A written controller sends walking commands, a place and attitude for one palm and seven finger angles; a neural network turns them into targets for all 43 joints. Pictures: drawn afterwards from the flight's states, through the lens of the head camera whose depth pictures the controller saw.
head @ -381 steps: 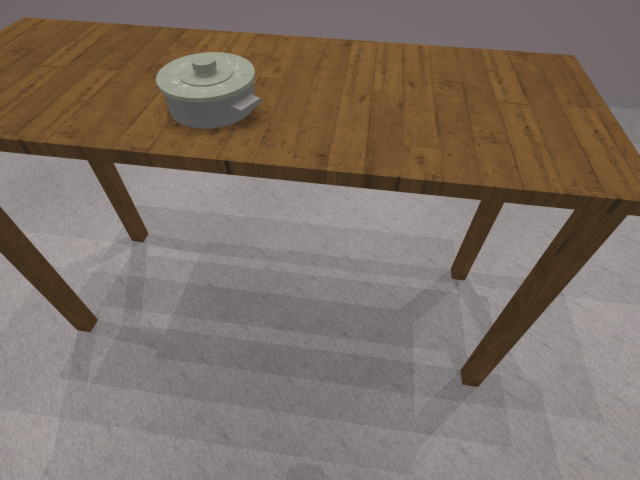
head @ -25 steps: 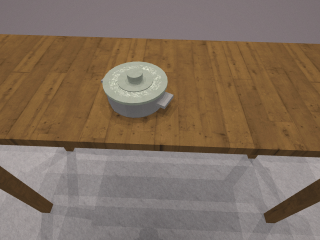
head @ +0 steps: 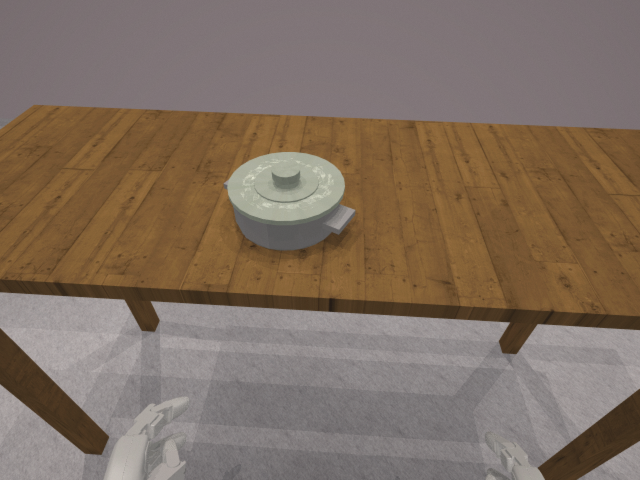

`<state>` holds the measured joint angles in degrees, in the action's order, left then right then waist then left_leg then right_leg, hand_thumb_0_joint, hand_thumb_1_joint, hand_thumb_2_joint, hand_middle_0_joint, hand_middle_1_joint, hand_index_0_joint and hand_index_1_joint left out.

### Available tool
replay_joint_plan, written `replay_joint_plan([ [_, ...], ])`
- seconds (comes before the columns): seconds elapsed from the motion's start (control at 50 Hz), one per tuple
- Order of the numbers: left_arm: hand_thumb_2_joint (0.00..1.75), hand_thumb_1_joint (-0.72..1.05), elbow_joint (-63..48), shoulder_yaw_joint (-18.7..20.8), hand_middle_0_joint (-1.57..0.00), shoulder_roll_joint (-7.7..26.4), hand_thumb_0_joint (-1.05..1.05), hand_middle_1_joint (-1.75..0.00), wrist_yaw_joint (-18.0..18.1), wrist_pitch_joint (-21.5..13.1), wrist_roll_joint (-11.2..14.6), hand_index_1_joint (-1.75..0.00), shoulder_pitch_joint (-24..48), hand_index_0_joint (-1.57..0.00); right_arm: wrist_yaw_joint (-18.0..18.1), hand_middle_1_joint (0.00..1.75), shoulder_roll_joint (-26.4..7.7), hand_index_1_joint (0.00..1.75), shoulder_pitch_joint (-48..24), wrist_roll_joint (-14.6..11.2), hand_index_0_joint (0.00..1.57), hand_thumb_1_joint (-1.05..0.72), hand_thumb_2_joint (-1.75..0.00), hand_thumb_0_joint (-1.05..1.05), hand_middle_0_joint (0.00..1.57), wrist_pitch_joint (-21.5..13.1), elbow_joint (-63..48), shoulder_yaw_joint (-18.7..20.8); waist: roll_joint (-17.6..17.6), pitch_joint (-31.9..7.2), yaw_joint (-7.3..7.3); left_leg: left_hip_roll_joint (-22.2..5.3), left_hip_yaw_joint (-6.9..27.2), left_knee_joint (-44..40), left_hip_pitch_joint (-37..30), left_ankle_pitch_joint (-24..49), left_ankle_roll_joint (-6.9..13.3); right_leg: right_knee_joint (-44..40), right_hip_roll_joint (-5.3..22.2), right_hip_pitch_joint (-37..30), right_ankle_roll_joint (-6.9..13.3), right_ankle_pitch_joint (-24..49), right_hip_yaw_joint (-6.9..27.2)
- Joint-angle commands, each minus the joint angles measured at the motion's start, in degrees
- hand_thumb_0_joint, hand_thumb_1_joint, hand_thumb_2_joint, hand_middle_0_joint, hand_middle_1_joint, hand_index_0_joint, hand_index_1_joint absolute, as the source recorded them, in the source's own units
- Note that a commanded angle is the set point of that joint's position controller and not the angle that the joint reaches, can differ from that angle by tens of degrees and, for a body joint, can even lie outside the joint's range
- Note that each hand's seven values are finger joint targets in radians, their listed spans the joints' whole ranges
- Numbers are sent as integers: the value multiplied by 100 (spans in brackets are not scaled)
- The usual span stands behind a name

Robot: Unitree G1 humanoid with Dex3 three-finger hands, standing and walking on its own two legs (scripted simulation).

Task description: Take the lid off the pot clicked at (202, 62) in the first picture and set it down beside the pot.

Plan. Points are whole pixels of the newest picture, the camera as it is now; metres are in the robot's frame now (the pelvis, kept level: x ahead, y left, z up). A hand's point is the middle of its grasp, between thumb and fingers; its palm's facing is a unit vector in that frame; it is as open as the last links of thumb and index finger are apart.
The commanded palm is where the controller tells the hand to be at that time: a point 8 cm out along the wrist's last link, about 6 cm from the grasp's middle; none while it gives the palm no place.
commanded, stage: lift the closed hand beside the body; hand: left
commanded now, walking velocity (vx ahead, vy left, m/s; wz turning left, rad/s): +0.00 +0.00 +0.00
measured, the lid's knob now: (286, 172) +0.50 +0.08 +0.15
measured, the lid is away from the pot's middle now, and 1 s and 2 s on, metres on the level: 0.00 0.00 0.00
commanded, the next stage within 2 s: raise the hand higher, near the body in 0.38 s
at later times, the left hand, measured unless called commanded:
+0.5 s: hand (88, 455) +0.12 +0.22 +0.11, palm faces +0.35 -0.86 -0.38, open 3.1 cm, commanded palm +0.07 +0.25 +0.14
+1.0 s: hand (77, 383) +0.16 +0.21 +0.18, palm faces +0.38 -0.83 -0.41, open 3.1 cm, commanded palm +0.10 +0.25 +0.20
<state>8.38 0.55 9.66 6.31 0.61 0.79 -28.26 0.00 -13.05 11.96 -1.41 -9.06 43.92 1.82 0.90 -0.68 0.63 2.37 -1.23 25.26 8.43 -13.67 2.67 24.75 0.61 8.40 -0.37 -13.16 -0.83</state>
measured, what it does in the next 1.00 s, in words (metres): stands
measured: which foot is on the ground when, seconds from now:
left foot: down 0.00-1.00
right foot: down 0.00-1.00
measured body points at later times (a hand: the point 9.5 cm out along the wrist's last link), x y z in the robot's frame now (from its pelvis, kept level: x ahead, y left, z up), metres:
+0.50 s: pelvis -0.01 -0.02 +0.00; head -0.04 -0.03 +0.45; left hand +0.10 +0.26 +0.13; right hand +0.20 -0.20 -0.07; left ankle +0.00 +0.09 -0.74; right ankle +0.01 -0.13 -0.74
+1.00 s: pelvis -0.01 -0.02 +0.00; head -0.03 -0.03 +0.45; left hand +0.13 +0.25 +0.20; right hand +0.21 -0.24 -0.05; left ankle +0.00 +0.09 -0.74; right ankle +0.01 -0.13 -0.74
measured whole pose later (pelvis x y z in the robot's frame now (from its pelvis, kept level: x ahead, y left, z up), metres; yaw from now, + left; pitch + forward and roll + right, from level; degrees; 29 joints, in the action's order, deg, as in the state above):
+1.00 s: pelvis -0.01 -0.02 +0.00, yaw +0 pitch -6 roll -1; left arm -33.1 17.4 20.2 4.4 -8.2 3.2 -33.9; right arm 3.3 -12.8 8.3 -0.4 -10.3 35.4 0.5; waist 2.8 2.7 -4.7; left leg -0.1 -0.6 25.2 5.1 -13.6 1.0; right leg 22.1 -1.9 4.0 1.4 -11.7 -1.4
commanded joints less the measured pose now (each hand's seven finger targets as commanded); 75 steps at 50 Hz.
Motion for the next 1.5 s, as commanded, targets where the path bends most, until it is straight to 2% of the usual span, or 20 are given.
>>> replay_joint_plan([
  [0.0, 90, 90, -2022, 468, -77, 778, 0, -92, -96, -467, 77, -92, -877, -77, 39, 30, -574, 30, -987, 25, 20, -90, -90, 0, 20, -242, -1829, 62, 17, 502, -298, -350, 306, -585, 395, 107, -269, -492, -22, 281, 219, 83, -212],
  [0.06, 90, 90, -2143, 730, -90, 915, 0, -107, -148, -576, 121, -107, -780, -90, 114, 30, -601, 30, -871, 51, 20, -90, -90, 0, 20, -60, -2028, 80, -160, 519, -196, -341, 183, -443, 323, -166, -207, -639, -65, 542, 173, -166, -198],
  [0.16, 90, 90, -3785, 863, -112, 1197, 0, -131, -149, -723, 130, -131, -383, -112, 212, 30, -550, 30, -887, 152, 20, -90, -90, 0, 20, -111, -2266, -84, 600, -113, -254, -270, 144, -274, -214, 240, -137, -656, -52, 307, 188, 102, -88],
  [0.18, 90, 90, -3666, 704, -117, 993, 0, -136, -163, -695, 147, -136, -421, -117, 234, 30, -529, 30, -906, 170, 20, -90, -90, 0, 20, -111, -2227, -113, 483, 123, -232, -267, 181, -298, -118, 202, -136, -689, -54, 351, 186, 79, -114],
  [0.24, 90, 90, -3814, 926, -130, 1147, 0, -150, -170, -688, 179, -150, -470, -130, 286, 30, -545, 30, -899, 181, 20, -90, -90, 0, 20, -84, -2201, -100, 229, 213, -290, -269, 209, -334, -140, 212, -103, -743, -63, 268, 177, 66, -84],
  [0.38, 90, 90, -4625, 1498, -130, 1528, 0, -150, -114, -770, 187, -150, -752, -130, 308, 30, -408, 30, -1158, 188, 20, -90, -90, 0, 20, -260, -2118, -178, 343, 33, -464, -281, 267, -340, -197, 398, -130, -783, -42, -17, 201, 87, -37],
  [0.46, 90, 90, -4848, 1959, -130, 1800, 0, -150, -59, -810, 204, -150, -1011, -130, 314, 30, -407, 30, -1271, 155, 20, -90, -90, 0, 20, -335, -2038, -140, 97, 38, -567, -321, 299, -365, -177, 409, -145, -791, -104, -68, 183, 46, -31],
  [0.5, 90, 90, -4624, 1579, -130, 1386, 0, -150, -134, -852, 169, -150, -1077, -130, 310, 30, -375, 30, -1224, 142, 20, -90, -90, 0, 20, -374, -1952, -124, 17, 325, -499, -334, 272, -407, -148, 306, -126, -778, -68, 88, 164, -64, -60],
  [0.66, 90, 90, -5005, 2232, -130, 1922, 0, -150, -9, -1098, 194, -150, -787, -130, 389, 30, -438, 30, -1250, 112, 20, -90, -90, 0, 20, -516, -1888, -44, -27, 163, -575, -292, 175, -381, -274, 155, -110, -937, -50, 106, 141, -339, 101],
  [0.7, 90, 90, -5045, 2041, -130, 1742, 0, -150, -32, -1156, 195, -150, -671, -130, 392, 30, -435, 30, -1209, 113, 20, -90, -90, 0, 20, -537, -1858, -51, 193, 197, -545, -303, 166, -412, -320, 219, -111, -876, -15, 89, 148, -228, 64],
  [0.76, 90, 90, -5226, 2326, -130, 1951, 0, -150, 2, -1216, 214, -150, -709, -130, 370, 30, -484, 30, -1205, 122, 20, -90, -90, 0, 20, -556, -1858, -4, 204, 1, -575, -311, 140, -341, -441, 505, -119, -842, -49, -4, 161, 86, 91],
  [0.84, 90, 90, -5273, 2256, -130, 1888, 0, -150, -31, -1241, 237, -150, -416, -130, 367, 30, -498, 30, -1176, 124, 20, -90, -90, 0, 20, -508, -1830, -8, 334, 90, -550, -329, 131, -369, -483, 675, -119, -799, -25, -38, 165, 334, 78],
  [0.88, 90, 90, -5266, 2360, -130, 1913, 0, -150, -36, -1266, 256, -150, -450, -130, 338, 30, -483, 30, -1193, 123, 20, -90, -90, 0, 20, -482, -1833, 0, 161, 50, -556, -334, 123, -355, -472, 735, -125, -782, -34, -69, 171, 415, 73],
  [1.16, 90, 90, -5571, 2572, -130, 2030, 0, -150, -84, -1249, 352, -150, 406, -130, 265, 30, -485, 30, -1264, 132, 20, -90, -90, 0, 20, -366, -1822, -104, 338, 48, -545, -362, 193, -357, -604, 750, -131, -761, -54, -16, 204, 463, 96],
  [1.2, 90, 90, -5331, 2565, -130, 1990, 0, -150, -92, -1237, 368, -150, 489, -130, 275, 30, -455, 30, -1236, 142, 20, -90, -90, 0, 20, -323, -1767, -119, 79, 99, -554, -386, 234, -429, -547, 709, -125, -754, -34, -43, 202, 396, 45],
  [1.34, 90, 90, -5628, 2684, -130, 2109, 0, -150, -86, -1291, 388, -150, 977, -130, 252, 30, -475, 30, -1248, 149, 20, -90, -90, 0, 20, -320, -1718, -144, 326, -89, -565, -400, 248, -411, -626, 909, -146, -684, -11, -158, 231, 608, 57],
  [1.36, 92, 88, -5658, 2450, -130, 3120, 0, -146, 100, -623, -1503, -146, 686, -130, 199, 30, -818, 30, -1568, 269, 20, -90, -90, 0, 20, 91, -2027, -223, 532, -98, -649, -237, 86, -268, 167, 1105, -217, -257, -68, -39, 202, 869, 134],
  [1.38, 94, 85, -6263, 2241, -129, 2714, 0, -143, 165, -380, -1506, -143, 1281, -129, 132, 30, -679, 30, -1608, 245, 20, -90, -90, 0, 20, 318, -2298, -210, 795, -220, -607, -241, -1, -254, 302, 1126, -245, -101, 32, 1, 232, 739, -118],
  [1.42, 98, 81, -5725, 2533, -128, 3145, 0, -136, 262, 88, -2207, -136, 727, -128, 56, 30, -753, 30, -1514, 233, 20, -90, -90, 0, 20, 692, -2321, -132, 730, -291, -771, -236, 16, -220, 438, 825, -245, 0, -81, 37, 275, 395, -75],
  [1.48, 105, 74, -5906, 2490, -127, 3688, 0, -125, 127, 558, -3010, -125, 1233, -127, -17, 30, -840, 30, -1794, 140, 20, -90, -90, 0, 20, 1147, -2579, -171, 346, -665, -730, -188, 33, -14, 522, 735, -172, 67, -85, 90, 257, 284, 93],
])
